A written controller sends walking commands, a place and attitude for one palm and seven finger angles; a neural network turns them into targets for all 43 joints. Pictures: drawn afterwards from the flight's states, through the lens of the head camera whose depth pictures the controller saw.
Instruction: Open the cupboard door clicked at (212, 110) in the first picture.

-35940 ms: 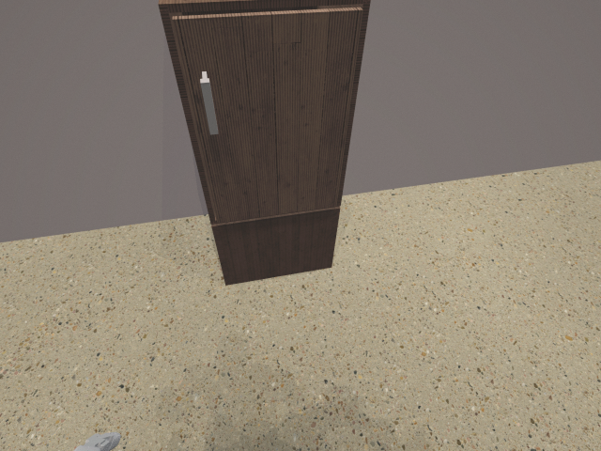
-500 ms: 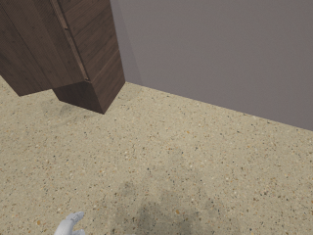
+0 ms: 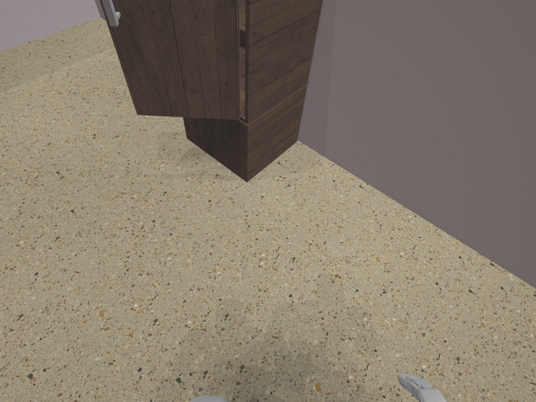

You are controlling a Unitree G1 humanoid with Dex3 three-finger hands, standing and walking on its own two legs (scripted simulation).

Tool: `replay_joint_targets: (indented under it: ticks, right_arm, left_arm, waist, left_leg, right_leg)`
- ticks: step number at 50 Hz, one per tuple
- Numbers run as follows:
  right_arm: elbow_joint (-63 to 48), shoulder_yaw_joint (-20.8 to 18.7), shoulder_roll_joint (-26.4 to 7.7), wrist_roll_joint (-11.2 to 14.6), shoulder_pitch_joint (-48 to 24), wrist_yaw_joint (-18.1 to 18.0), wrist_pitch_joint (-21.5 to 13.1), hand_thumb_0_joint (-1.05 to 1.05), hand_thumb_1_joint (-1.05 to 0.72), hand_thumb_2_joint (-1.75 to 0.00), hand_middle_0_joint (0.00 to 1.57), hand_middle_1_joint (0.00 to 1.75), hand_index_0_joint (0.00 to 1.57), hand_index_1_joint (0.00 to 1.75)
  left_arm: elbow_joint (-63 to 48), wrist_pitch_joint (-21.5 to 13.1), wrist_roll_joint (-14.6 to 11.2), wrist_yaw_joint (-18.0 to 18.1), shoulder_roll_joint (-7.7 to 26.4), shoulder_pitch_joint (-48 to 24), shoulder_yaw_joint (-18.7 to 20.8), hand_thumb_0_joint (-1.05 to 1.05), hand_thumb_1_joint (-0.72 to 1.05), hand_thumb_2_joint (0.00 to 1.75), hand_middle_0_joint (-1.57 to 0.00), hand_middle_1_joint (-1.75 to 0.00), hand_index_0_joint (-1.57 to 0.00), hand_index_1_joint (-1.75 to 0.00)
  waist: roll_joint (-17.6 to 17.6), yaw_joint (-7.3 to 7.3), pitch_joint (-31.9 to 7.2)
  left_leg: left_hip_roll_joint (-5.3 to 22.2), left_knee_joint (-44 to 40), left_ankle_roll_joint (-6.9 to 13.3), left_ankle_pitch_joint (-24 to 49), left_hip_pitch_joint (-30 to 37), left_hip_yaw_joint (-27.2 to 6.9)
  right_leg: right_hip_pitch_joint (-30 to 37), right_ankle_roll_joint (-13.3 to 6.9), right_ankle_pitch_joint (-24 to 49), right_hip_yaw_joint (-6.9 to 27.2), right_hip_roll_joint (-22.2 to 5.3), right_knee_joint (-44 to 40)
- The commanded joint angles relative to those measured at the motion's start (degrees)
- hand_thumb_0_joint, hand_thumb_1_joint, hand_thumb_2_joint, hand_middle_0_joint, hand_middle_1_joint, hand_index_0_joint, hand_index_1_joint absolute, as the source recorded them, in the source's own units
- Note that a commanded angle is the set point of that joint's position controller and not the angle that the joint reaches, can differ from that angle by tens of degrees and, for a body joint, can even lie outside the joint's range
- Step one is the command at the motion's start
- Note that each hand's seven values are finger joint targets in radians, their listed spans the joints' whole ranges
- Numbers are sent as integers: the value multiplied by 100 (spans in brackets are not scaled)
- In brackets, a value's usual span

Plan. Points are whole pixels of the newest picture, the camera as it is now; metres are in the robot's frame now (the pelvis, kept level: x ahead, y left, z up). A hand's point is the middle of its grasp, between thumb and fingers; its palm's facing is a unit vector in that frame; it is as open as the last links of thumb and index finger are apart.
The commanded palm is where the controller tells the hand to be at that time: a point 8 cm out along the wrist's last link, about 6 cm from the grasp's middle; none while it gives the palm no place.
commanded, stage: take the last steps up to it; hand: left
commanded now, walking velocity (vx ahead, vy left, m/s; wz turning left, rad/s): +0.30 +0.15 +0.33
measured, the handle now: out of the picture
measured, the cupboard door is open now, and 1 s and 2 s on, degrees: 41 41 41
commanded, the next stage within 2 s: come to a stop and stand still in 1.50 s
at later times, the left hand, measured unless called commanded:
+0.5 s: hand (154, 377) +0.16 +0.20 -0.14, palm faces +0.10 -0.96 -0.24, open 7.4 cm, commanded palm none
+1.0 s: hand out of the picture +0.08 +0.22 -0.17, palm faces +0.34 -0.93 -0.16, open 7.3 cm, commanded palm none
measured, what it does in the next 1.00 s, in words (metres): walks ahead: right foot, then left foot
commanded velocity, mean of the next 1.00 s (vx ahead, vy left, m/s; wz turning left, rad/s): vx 0.30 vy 0.15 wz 0.13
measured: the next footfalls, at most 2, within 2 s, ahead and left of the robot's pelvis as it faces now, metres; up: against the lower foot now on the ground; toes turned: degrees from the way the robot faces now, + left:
right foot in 0.46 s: +0.13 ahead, -0.10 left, +0.00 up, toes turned -1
left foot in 0.98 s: +0.34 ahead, +0.23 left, +0.00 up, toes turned +19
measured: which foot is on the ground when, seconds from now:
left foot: down 0.00-0.46, up 0.48-0.96, down 0.98-1.00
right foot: up 0.00-0.44, down 0.46-0.98, up 1.00-1.00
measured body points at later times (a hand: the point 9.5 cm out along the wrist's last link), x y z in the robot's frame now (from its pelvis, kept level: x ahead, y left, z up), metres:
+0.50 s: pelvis +0.07 +0.00 +0.01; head +0.10 -0.03 +0.45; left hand +0.15 +0.25 -0.12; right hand +0.05 -0.25 -0.16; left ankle +0.01 +0.09 -0.71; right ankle +0.09 -0.10 -0.73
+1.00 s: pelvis +0.24 +0.11 -0.01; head +0.28 +0.12 +0.44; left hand +0.06 +0.27 -0.15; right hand +0.43 -0.09 -0.14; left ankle +0.30 +0.21 -0.73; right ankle +0.10 -0.09 -0.70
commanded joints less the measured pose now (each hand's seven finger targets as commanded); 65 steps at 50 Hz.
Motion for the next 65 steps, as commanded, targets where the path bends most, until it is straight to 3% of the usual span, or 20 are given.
replay_joint_targets:
  ticks: [1, 5, 13, 18, 21, 22, 23, 24, 25, 28, 30, 35, 43, 45, 47, 49, 50, 53, 56, 65]
  right_arm:
    - [-106, -222, -1195, -39, 979, -225, -91, 0, -90, -90, 20, 30, 20, 30]
    - [-176, -118, -913, -10, 779, -240, -232, 0, -90, -90, 20, 30, 20, 30]
    - [82, -150, -750, -7, 1524, -207, -377, 0, -90, -90, 20, 30, 20, 30]
    - [178, -144, -791, -47, 1590, -179, -367, 0, -90, -90, 20, 30, 20, 30]
    - [221, -107, -734, -18, 1417, -175, -356, 0, -90, -90, 20, 30, 20, 30]
    - [203, -92, -632, 27, 1343, -162, -375, 0, -90, -90, 20, 30, 20, 30]
    - [156, -52, -389, 95, 1403, -109, -409, 0, -90, -90, 20, 30, 20, 30]
    - [-22, -92, -486, 7, 1296, -103, -364, 0, -90, -90, 20, 30, 20, 30]
    - [10, -163, -707, -74, 1124, -67, -315, 0, -90, -90, 20, 30, 20, 30]
    - [350, -151, -317, -51, 1275, 13, -178, 0, -90, -90, 20, 30, 20, 30]
    - [462, -88, -146, -50, 1438, 43, -148, 0, -90, -90, 20, 30, 20, 30]
    - [346, -62, 25, -9, 967, 99, -116, 0, -90, -90, 20, 30, 20, 30]
    - [-72, 36, 41, 13, -122, 227, -227, 0, -90, -90, 20, 30, 20, 30]
    - [-15, 28, -44, 7, 200, 189, -301, 0, -90, -90, 20, 30, 20, 30]
    - [393, -71, -448, -46, 1677, 79, -380, 0, -90, -90, 20, 30, 20, 30]
    - [575, -343, -1517, -78, 2735, -118, -410, 0, -90, -90, 20, 30, 20, 30]
    - [546, -336, -1503, -30, 2529, -184, -361, 0, -90, -90, 20, 30, 20, 30]
    - [176, -86, -697, -33, 1307, -205, -472, 0, -90, -90, 20, 30, 20, 30]
    - [270, -15, -393, -22, 1363, -224, -590, 0, -90, -90, 20, 30, 20, 30]
    - [502, 7, -279, -21, 1990, -231, -674, 0, -90, -90, 20, 30, 20, 30]
  left_arm:
    - [-619, -9, 41, 19, 454, -627, 120, 0, 90, 90, -20, -30, -20, -30]
    - [-337, -31, 97, -179, 436, -434, 167, 0, 90, 90, -20, -30, -20, -30]
    - [-501, -168, 105, -250, 326, -951, 150, 0, 90, 90, -20, -30, -20, -30]
    - [-620, -232, 84, -259, 246, -1207, 95, 0, 90, 90, -20, -30, -20, -30]
    - [-365, -280, 73, -232, 272, -532, 144, 0, 90, 90, -20, -30, -20, -30]
    - [-211, -324, 84, -201, 439, -87, 221, 0, 90, 90, -20, -30, -20, -30]
    - [-49, -401, 138, -143, 992, 594, 328, 0, 90, 90, -20, -30, -20, -30]
    - [1, -365, 91, -100, 1318, 884, 402, 0, 90, 90, -20, -30, -20, -30]
    - [-61, -338, 22, -69, 1137, 574, 357, 0, 90, 90, -20, -30, -20, -30]
    - [-80, -485, 4, -49, 308, -75, 130, 0, 90, 90, -20, -30, -20, -30]
    - [14, -593, 0, -58, 184, 124, 87, 0, 90, 90, -20, -30, -20, -30]
    - [393, -697, 15, -35, 287, 765, 80, 0, 90, 90, -20, -30, -20, -30]
    - [681, -630, 109, 2, 429, 946, 38, 0, 90, 90, -20, -30, -20, -30]
    - [647, -601, 114, 5, 593, 803, 88, 0, 90, 90, -20, -30, -20, -30]
    - [600, -579, 86, -18, 594, 682, 101, 0, 90, 90, -20, -30, -20, -30]
    - [382, -523, -18, -90, 29, 937, 5, 0, 90, 90, -20, -30, -20, -30]
    - [213, -488, -22, -48, 27, 481, 2, 0, 90, 90, -20, -30, -20, -30]
    - [309, -393, 56, -128, -24, 182, 33, 0, 90, 90, -20, -30, -20, -30]
    - [377, -259, 101, -156, -254, 429, 43, 0, 90, 90, -20, -30, -20, -30]
    - [-148, -184, 79, -210, -106, -709, 96, 0, 90, 90, -20, -30, -20, -30]
  waist:
    - [1513, -579, -950]
    - [1151, -255, -416]
    - [1029, -398, -427]
    - [932, -357, -355]
    - [726, 29, -515]
    - [332, 247, -595]
    - [-976, 520, -993]
    - [-1562, 567, -850]
    - [-662, 392, -307]
    - [-643, -128, 174]
    - [-552, -170, -76]
    - [-285, -43, -286]
    - [-826, 64, 195]
    - [-821, -133, -14]
    - [-306, -793, -840]
    - [2069, -1026, -2035]
    - [1539, -966, -1737]
    - [822, -395, -568]
    - [862, -128, -307]
    - [463, -176, -126]
  left_leg:
    - [2048, -1571, 1078, 2598, 1238, -2129]
    - [1422, -2110, 725, 499, 792, -1772]
    - [1297, -2330, 965, 236, 1286, -1934]
    - [1286, -2198, 1010, 51, 904, -1997]
    - [970, -1543, 767, 165, 96, -1701]
    - [606, -905, 496, -133, -715, -1322]
    - [-28, 591, 117, -847, -1838, -604]
    - [-198, 2097, -110, -1820, -2495, -481]
    - [202, 2768, -145, -1324, -2540, -848]
    - [548, 3232, -312, 209, -2140, -860]
    - [558, 3056, -453, 547, -2076, -627]
    - [603, 2502, -569, 819, -2331, -268]
    - [485, 590, -315, 713, -1675, 140]
    - [219, 60, -142, 311, -778, 314]
    - [62, -645, 0, 624, 1317, 369]
    - [2188, -1239, 835, 1377, 3236, -2572]
    - [2429, -1606, 1047, 1301, 2882, -2617]
    - [2008, -2107, 771, 271, 699, -1615]
    - [1633, -2467, 652, 823, 328, -929]
    - [1548, -2645, 643, 2301, 1326, -511]
  right_leg:
    - [-1524, 60, -754, 981, 179, 2144]
    - [-1894, 34, 480, 996, 227, 2548]
    - [-2162, 86, 729, 794, 234, 1404]
    - [-1309, 10, 523, 666, 402, -56]
    - [353, -64, 1120, 570, 597, -1219]
    - [1494, -130, 1209, 841, 364, -1757]
    - [2762, -539, 299, 2451, -1018, -2441]
    - [2555, -1120, -320, 4149, -2285, -3183]
    - [1686, -1258, -940, 3939, -2276, -3424]
    - [513, -649, 704, 2069, -1316, -3385]
    - [768, -549, 2326, 1269, -1027, -3222]
    - [1481, -590, 4595, 620, -992, -2862]
    - [1349, -672, 4242, 465, -1177, -2792]
    - [1231, -643, 5019, 331, -1209, -2240]
    - [613, -425, 4772, 30, -875, -475]
    - [-1653, -178, -720, 164, 505, 2664]
    - [-2086, -361, -725, 814, 345, 3517]
    - [-2031, -347, 476, 1027, -143, 3539]
    - [-1861, -279, 949, 984, -55, 2979]
    - [-2532, -235, 1928, 1012, 105, 1464]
